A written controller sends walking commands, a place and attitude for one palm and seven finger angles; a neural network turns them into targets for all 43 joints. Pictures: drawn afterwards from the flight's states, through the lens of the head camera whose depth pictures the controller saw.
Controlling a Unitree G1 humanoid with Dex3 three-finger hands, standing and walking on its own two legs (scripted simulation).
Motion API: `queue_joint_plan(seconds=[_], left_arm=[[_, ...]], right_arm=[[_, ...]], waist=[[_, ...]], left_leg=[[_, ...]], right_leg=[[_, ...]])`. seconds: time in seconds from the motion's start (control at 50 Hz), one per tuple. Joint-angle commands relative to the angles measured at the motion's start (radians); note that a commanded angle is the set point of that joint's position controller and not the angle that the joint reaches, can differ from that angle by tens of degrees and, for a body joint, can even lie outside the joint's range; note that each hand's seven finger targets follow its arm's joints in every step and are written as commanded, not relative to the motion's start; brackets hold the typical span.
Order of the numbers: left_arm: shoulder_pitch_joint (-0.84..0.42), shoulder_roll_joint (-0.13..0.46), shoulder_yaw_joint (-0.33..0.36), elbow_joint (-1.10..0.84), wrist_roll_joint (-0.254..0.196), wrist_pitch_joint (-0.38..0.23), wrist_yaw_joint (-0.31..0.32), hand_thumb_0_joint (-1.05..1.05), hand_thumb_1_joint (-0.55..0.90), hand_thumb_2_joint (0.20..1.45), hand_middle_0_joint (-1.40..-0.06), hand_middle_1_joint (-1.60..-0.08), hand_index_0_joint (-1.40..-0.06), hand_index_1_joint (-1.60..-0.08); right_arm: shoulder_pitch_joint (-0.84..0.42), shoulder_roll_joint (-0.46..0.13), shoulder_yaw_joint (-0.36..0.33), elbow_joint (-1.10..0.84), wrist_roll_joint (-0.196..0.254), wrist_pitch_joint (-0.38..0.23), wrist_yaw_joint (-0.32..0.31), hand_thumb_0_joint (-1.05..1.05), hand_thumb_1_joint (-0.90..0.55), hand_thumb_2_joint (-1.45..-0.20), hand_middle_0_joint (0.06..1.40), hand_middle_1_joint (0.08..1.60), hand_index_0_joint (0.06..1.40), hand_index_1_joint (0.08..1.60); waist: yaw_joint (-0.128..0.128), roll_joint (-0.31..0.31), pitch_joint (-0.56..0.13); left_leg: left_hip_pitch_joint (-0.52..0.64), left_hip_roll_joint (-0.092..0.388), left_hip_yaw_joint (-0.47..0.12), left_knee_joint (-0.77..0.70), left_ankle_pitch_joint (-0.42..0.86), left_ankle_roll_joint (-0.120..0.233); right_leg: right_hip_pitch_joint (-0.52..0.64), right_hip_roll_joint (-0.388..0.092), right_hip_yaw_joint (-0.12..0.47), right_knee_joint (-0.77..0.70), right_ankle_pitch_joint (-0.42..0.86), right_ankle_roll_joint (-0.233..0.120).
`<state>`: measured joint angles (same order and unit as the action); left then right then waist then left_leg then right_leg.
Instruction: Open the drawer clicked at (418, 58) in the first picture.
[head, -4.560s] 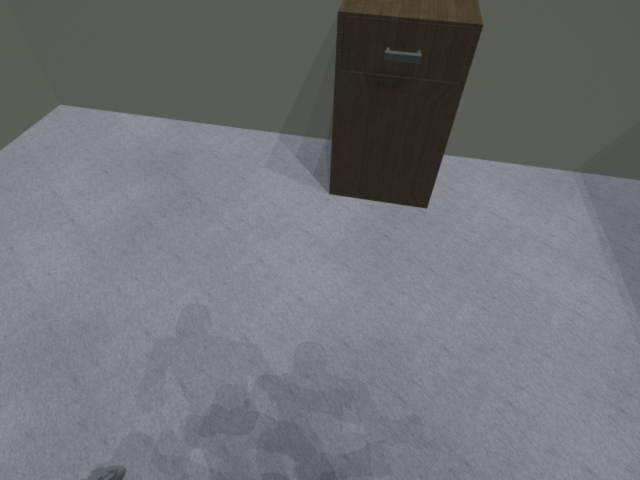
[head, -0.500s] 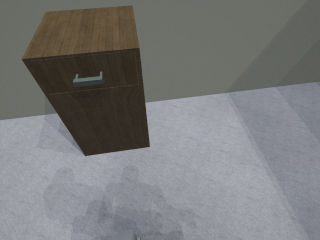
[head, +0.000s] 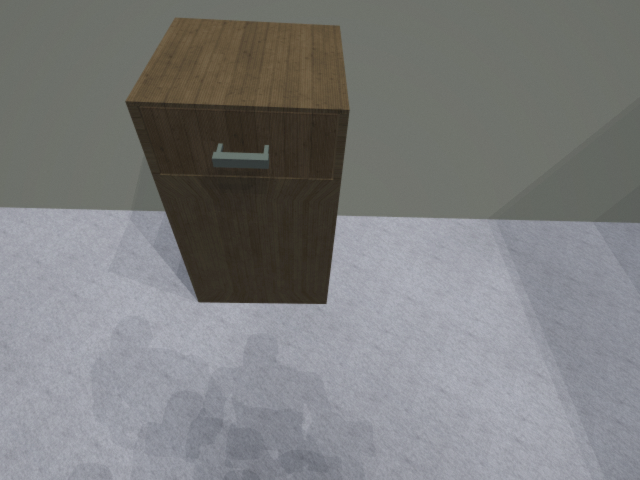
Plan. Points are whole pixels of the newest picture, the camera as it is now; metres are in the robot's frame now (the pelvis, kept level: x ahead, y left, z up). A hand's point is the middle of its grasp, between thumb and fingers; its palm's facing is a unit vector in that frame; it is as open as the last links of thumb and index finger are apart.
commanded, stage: take the last steps up to it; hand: left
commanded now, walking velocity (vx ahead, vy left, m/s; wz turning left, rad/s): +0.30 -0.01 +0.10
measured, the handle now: (242, 154) +0.77 +0.22 -0.08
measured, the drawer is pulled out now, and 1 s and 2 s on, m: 0.00 0.00 0.00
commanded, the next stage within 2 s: come to a stop and stand still in 0.80 s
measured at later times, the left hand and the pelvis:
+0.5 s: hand out of the picture -0.03 +0.14 -0.17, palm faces +0.20 -0.97 -0.14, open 7.3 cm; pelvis +0.10 +0.01 -0.01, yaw +5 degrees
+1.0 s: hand (213, 358) +0.33 +0.20 -0.17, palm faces +0.06 -0.97 -0.25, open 7.3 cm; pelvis +0.25 +0.01 -0.02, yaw +3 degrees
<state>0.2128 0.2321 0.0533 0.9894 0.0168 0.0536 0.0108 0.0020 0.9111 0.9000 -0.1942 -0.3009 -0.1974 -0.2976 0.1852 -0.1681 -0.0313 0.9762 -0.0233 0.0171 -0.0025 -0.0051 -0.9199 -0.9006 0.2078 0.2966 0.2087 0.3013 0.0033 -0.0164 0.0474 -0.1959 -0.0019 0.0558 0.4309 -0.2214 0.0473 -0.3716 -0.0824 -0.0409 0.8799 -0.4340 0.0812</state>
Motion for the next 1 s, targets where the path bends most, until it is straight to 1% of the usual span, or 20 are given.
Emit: queue_joint_plan(seconds=[0.0, 0.06, 0.08, 0.1, 0.12, 0.18, 0.24, 0.4, 0.44, 0.48, 0.5, 0.52, 0.56, 0.64, 0.82, 0.88, 0.9, 0.92, 0.94, 0.98], left_arm=[[0.021, 0.021, -0.002, -0.053, 0.007, -0.042, -0.007, 0.000, 0.900, 0.900, -0.200, -0.300, -0.200, -0.300], [0.173, 0.038, 0.002, 0.013, 0.014, -0.072, -0.007, 0.000, 0.900, 0.900, -0.200, -0.300, -0.200, -0.300], [0.231, 0.106, 0.015, 0.031, 0.025, -0.084, 0.004, 0.000, 0.900, 0.900, -0.200, -0.300, -0.200, -0.300], [0.267, 0.169, 0.025, 0.024, 0.017, -0.079, 0.009, 0.000, 0.900, 0.900, -0.200, -0.300, -0.200, -0.300], [0.263, 0.158, 0.030, 0.027, 0.009, -0.086, 0.016, 0.000, 0.900, 0.900, -0.200, -0.300, -0.200, -0.300], [0.161, 0.054, 0.003, 0.024, 0.007, -0.106, 0.015, 0.000, 0.900, 0.900, -0.200, -0.300, -0.200, -0.300], [0.195, 0.024, -0.006, 0.046, 0.005, -0.123, 0.015, 0.000, 0.900, 0.900, -0.200, -0.300, -0.200, -0.300], [0.292, 0.044, -0.002, 0.131, 0.012, -0.128, 0.018, 0.000, 0.900, 0.900, -0.200, -0.300, -0.200, -0.300], [0.283, 0.050, 0.004, 0.136, 0.012, -0.120, 0.018, 0.000, 0.900, 0.900, -0.200, -0.300, -0.200, -0.300], [0.268, 0.034, 0.005, 0.140, 0.005, -0.113, 0.016, 0.000, 0.900, 0.900, -0.200, -0.300, -0.200, -0.300], [0.303, -0.010, -0.001, 0.134, -0.002, -0.111, 0.010, 0.000, 0.900, 0.900, -0.200, -0.300, -0.200, -0.300], [0.296, -0.055, -0.013, 0.102, -0.007, -0.108, 0.003, 0.000, 0.900, 0.900, -0.200, -0.300, -0.200, -0.300], [0.183, -0.050, -0.009, 0.074, -0.002, -0.103, 0.004, 0.000, 0.900, 0.900, -0.200, -0.300, -0.200, -0.300], [0.201, -0.078, 0.002, 0.096, 0.012, -0.078, -0.013, 0.000, 0.900, 0.900, -0.200, -0.300, -0.200, -0.300], [0.068, -0.053, 0.001, 0.013, 0.012, -0.065, -0.018, 0.000, 0.900, 0.900, -0.200, -0.300, -0.200, -0.300], [0.117, -0.027, 0.006, 0.030, 0.014, -0.080, -0.016, 0.000, 0.900, 0.900, -0.200, -0.300, -0.200, -0.300], [0.163, 0.011, 0.010, 0.047, 0.015, -0.092, -0.007, 0.000, 0.900, 0.900, -0.200, -0.300, -0.200, -0.300], [0.187, 0.080, 0.014, 0.053, 0.016, -0.102, 0.005, 0.000, 0.900, 0.900, -0.200, -0.300, -0.200, -0.300], [0.187, 0.114, 0.014, 0.050, 0.002, -0.102, 0.008, 0.000, 0.900, 0.900, -0.200, -0.300, -0.200, -0.300], [0.088, 0.090, 0.004, 0.041, 0.000, -0.099, 0.022, 0.000, 0.900, 0.900, -0.200, -0.300, -0.200, -0.300]], right_arm=[[0.056, -0.191, -0.052, -0.022, -0.007, -0.019, -0.012, 0.000, -0.900, -0.900, 0.200, 0.300, 0.200, 0.300], [0.054, -0.142, -0.044, 0.002, 0.004, -0.024, -0.010, 0.000, -0.900, -0.900, 0.200, 0.300, 0.200, 0.300], [0.068, -0.073, -0.029, -0.008, 0.015, -0.031, -0.007, 0.000, -0.900, -0.900, 0.200, 0.300, 0.200, 0.300], [-0.001, -0.075, -0.027, -0.054, 0.006, -0.029, 0.001, 0.000, -0.900, -0.900, 0.200, 0.300, 0.200, 0.300], [-0.028, -0.117, -0.041, -0.059, -0.004, -0.020, 0.009, 0.000, -0.900, -0.900, 0.200, 0.300, 0.200, 0.300], [0.036, -0.094, -0.049, 0.004, -0.009, -0.015, 0.024, 0.000, -0.900, -0.900, 0.200, 0.300, 0.200, 0.300], [0.077, -0.061, -0.043, 0.027, -0.005, -0.015, 0.027, 0.000, -0.900, -0.900, 0.200, 0.300, 0.200, 0.300], [-0.055, -0.020, -0.026, -0.009, 0.005, -0.038, 0.039, 0.000, -0.900, -0.900, 0.200, 0.300, 0.200, 0.300], [-0.020, -0.029, -0.026, 0.001, 0.006, -0.049, 0.035, 0.000, -0.900, -0.900, 0.200, 0.300, 0.200, 0.300], [0.155, -0.068, -0.035, 0.061, -0.002, -0.065, 0.018, 0.000, -0.900, -0.900, 0.200, 0.300, 0.200, 0.300], [0.288, -0.156, -0.054, 0.098, -0.011, -0.075, 0.003, 0.000, -0.900, -0.900, 0.200, 0.300, 0.200, 0.300], [0.384, -0.259, -0.075, 0.114, -0.006, -0.071, -0.009, 0.000, -0.900, -0.900, 0.200, 0.300, 0.200, 0.300], [0.296, -0.222, -0.068, 0.104, -0.001, -0.064, -0.022, 0.000, -0.900, -0.900, 0.200, 0.300, 0.200, 0.300], [0.125, -0.079, -0.031, 0.059, -0.003, -0.083, -0.023, 0.000, -0.900, -0.900, 0.200, 0.300, 0.200, 0.300], [0.120, -0.125, -0.046, 0.054, -0.008, -0.063, -0.015, 0.000, -0.900, -0.900, 0.200, 0.300, 0.200, 0.300], [0.125, -0.111, -0.042, 0.067, -0.006, -0.053, -0.014, 0.000, -0.900, -0.900, 0.200, 0.300, 0.200, 0.300], [0.132, -0.075, -0.029, 0.073, 0.002, -0.055, -0.014, 0.000, -0.900, -0.900, 0.200, 0.300, 0.200, 0.300], [0.163, -0.014, -0.011, 0.067, 0.010, -0.056, -0.010, 0.000, -0.900, -0.900, 0.200, 0.300, 0.200, 0.300], [0.162, -0.028, -0.008, 0.060, 0.013, -0.042, -0.018, 0.000, -0.900, -0.900, 0.200, 0.300, 0.200, 0.300], [0.159, -0.032, -0.009, 0.086, 0.020, -0.022, -0.028, 0.000, -0.900, -0.900, 0.200, 0.300, 0.200, 0.300]], waist=[[-0.020, 0.169, -0.006], [0.049, 0.040, -0.019], [0.069, -0.178, -0.016], [0.103, -0.255, 0.050], [0.095, -0.234, 0.079], [0.012, -0.100, 0.150], [0.002, -0.096, 0.113], [0.038, -0.133, 0.094], [0.018, -0.131, 0.074], [-0.063, -0.051, -0.009], [-0.102, 0.128, -0.119], [-0.117, 0.326, -0.173], [-0.109, 0.212, -0.096], [-0.008, 0.137, 0.029], [-0.007, 0.114, 0.045], [0.026, 0.055, 0.027], [0.049, -0.030, 0.008], [0.042, -0.206, -0.036], [0.036, -0.236, -0.075], [0.011, -0.196, -0.069]], left_leg=[[-0.041, 0.253, -0.298, -0.201, -0.181, 0.121], [-0.204, 0.141, -0.214, -0.019, -0.301, 0.043], [-0.383, 0.028, -0.072, 0.227, -0.311, -0.013], [-0.494, -0.003, -0.032, 0.409, -0.370, -0.034], [-0.497, 0.037, -0.071, 0.523, -0.309, -0.032], [-0.460, 0.088, -0.064, 0.620, -0.092, -0.047], [-0.430, 0.099, -0.026, 0.597, -0.006, -0.063], [-0.317, 0.094, 0.060, 0.292, -0.022, -0.050], [-0.198, 0.073, 0.081, 0.206, -0.034, -0.033], [0.086, 0.035, 0.107, 0.059, 0.030, -0.024], [0.307, 0.196, -0.081, 0.013, 0.060, 0.024], [0.399, 0.419, -0.403, -0.097, 0.079, 0.114], [0.246, 0.454, -0.410, -0.193, -0.090, 0.165], [-0.081, 0.325, -0.134, -0.247, -0.004, 0.099], [-0.032, 0.308, -0.077, -0.210, -0.007, 0.118], [-0.064, 0.244, -0.023, -0.055, -0.010, 0.055], [-0.125, 0.179, 0.037, 0.073, -0.022, 0.009], [-0.234, 0.079, 0.099, 0.216, -0.174, -0.040], [-0.183, 0.059, 0.063, 0.312, -0.371, -0.061], [-0.143, 0.079, -0.024, 0.397, -0.355, -0.064]], right_leg=[[0.066, 0.029, -0.029, -0.196, -0.014, -0.029], [0.361, 0.016, -0.015, -0.515, 0.118, -0.046], [0.468, -0.186, 0.239, -0.648, -0.079, -0.112], [0.390, -0.355, 0.462, -0.769, -0.247, -0.203], [0.293, -0.371, 0.509, -0.816, -0.365, -0.225], [0.191, -0.250, 0.255, -0.778, -0.113, -0.179], [0.228, -0.202, 0.110, -0.755, 0.127, -0.174], [0.267, -0.209, 0.042, -0.679, 0.347, -0.200], [0.246, -0.199, 0.030, -0.619, 0.347, -0.193], [0.174, -0.124, -0.042, -0.375, 0.452, -0.154], [0.038, -0.053, -0.092, -0.130, 0.327, -0.111], [-0.157, 0.051, -0.115, 0.142, -0.131, -0.080], [-0.258, -0.005, -0.003, 0.366, -0.106, -0.106], [-0.095, -0.059, 0.002, 0.221, 0.061, -0.084], [-0.015, -0.014, -0.054, -0.183, 0.142, -0.064], [0.164, 0.029, -0.092, -0.381, 0.246, -0.071], [0.274, -0.034, -0.003, -0.454, 0.329, -0.086], [0.369, -0.209, 0.209, -0.516, 0.545, -0.146], [0.320, -0.305, 0.267, -0.565, 0.726, -0.226], [0.261, -0.292, 0.214, -0.525, 1.011, -0.268]])
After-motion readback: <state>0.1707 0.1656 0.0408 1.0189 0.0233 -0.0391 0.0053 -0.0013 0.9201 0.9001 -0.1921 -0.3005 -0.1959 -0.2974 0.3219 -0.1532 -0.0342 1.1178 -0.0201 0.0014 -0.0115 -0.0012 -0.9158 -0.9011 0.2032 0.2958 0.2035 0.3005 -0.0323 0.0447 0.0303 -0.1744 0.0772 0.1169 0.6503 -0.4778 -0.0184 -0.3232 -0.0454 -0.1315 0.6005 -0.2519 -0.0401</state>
